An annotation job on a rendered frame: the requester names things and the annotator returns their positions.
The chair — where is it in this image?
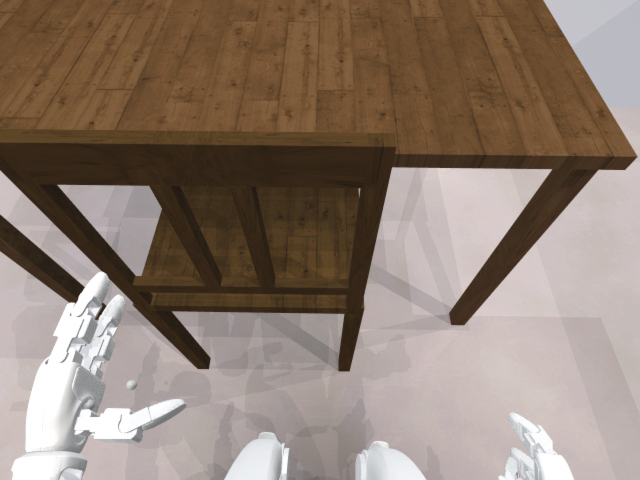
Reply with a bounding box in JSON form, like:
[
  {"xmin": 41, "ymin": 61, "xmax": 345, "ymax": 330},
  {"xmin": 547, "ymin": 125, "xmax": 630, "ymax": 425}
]
[{"xmin": 0, "ymin": 129, "xmax": 396, "ymax": 371}]

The robot right hand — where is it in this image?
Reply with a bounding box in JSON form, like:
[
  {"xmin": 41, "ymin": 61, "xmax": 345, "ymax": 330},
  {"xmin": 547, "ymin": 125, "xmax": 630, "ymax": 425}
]
[{"xmin": 499, "ymin": 413, "xmax": 574, "ymax": 480}]

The left robot forearm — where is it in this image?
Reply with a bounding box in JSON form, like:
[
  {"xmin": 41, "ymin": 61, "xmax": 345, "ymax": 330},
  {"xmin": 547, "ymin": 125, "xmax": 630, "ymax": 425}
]
[{"xmin": 11, "ymin": 451, "xmax": 87, "ymax": 480}]

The left robot shin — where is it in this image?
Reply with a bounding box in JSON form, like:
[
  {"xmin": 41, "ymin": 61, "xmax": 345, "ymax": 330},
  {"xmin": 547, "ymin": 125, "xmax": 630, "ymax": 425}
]
[{"xmin": 258, "ymin": 432, "xmax": 278, "ymax": 441}]

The robot left hand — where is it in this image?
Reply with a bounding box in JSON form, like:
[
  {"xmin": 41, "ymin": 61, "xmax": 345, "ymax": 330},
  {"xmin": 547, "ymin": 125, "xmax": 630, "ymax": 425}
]
[{"xmin": 25, "ymin": 271, "xmax": 187, "ymax": 454}]

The table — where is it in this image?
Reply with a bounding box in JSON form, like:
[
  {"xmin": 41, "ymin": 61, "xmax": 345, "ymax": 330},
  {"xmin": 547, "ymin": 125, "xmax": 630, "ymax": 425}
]
[{"xmin": 0, "ymin": 0, "xmax": 638, "ymax": 325}]

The robot right thigh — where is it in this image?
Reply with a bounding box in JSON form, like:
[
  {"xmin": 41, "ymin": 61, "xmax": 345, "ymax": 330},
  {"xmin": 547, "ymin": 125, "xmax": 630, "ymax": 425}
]
[{"xmin": 355, "ymin": 447, "xmax": 426, "ymax": 480}]

